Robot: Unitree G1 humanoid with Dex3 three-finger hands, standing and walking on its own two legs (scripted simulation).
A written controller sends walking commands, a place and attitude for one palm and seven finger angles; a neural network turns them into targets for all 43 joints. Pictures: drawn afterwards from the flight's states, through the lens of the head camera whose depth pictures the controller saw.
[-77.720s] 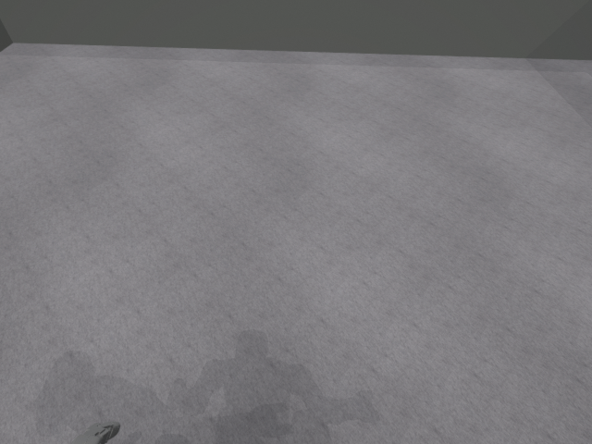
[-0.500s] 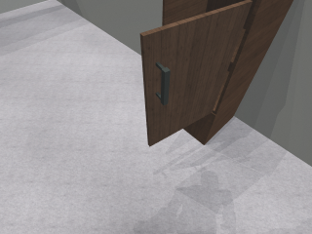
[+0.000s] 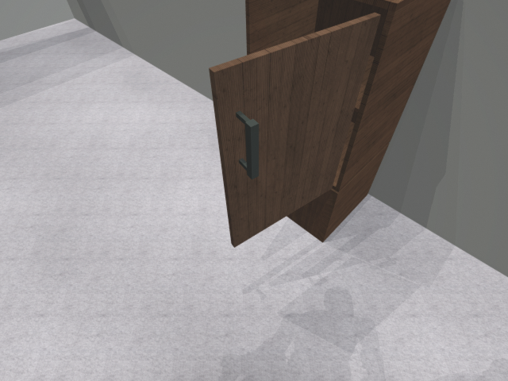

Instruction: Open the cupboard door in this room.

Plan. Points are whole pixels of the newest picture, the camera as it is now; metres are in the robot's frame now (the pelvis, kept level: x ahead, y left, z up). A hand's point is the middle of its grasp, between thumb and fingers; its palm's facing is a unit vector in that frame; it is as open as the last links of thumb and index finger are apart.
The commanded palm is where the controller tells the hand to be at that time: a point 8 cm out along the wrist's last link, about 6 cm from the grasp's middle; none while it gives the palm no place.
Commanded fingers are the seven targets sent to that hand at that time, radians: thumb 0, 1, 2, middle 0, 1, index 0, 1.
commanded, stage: look to check the result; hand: left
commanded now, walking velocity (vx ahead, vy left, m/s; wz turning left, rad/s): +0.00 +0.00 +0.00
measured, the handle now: (247, 146) +0.56 +0.04 +0.04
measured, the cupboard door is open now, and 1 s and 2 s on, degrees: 79 79 79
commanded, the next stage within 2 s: stand and wait in 0.50 s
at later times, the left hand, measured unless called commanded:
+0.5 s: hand out of the picture +0.05 +0.20 -0.17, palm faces +0.00 -0.96 -0.28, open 7.4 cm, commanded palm none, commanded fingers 0.00 0.90 0.90 -0.20 -0.30 -0.20 -0.30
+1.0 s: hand out of the picture +0.06 +0.20 -0.17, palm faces -0.01 -0.96 -0.28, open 7.4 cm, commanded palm none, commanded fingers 0.00 0.90 0.90 -0.20 -0.30 -0.20 -0.30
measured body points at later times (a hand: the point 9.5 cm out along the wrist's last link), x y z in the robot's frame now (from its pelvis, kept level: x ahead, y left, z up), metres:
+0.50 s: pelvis +0.01 -0.01 +0.00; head +0.03 -0.02 +0.45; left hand +0.05 +0.25 -0.14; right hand +0.07 -0.26 -0.16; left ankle +0.04 +0.11 -0.75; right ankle -0.04 -0.09 -0.75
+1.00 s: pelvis +0.02 -0.01 +0.00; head +0.04 -0.02 +0.45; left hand +0.06 +0.25 -0.15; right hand +0.05 -0.28 -0.16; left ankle +0.04 +0.11 -0.75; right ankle -0.04 -0.09 -0.75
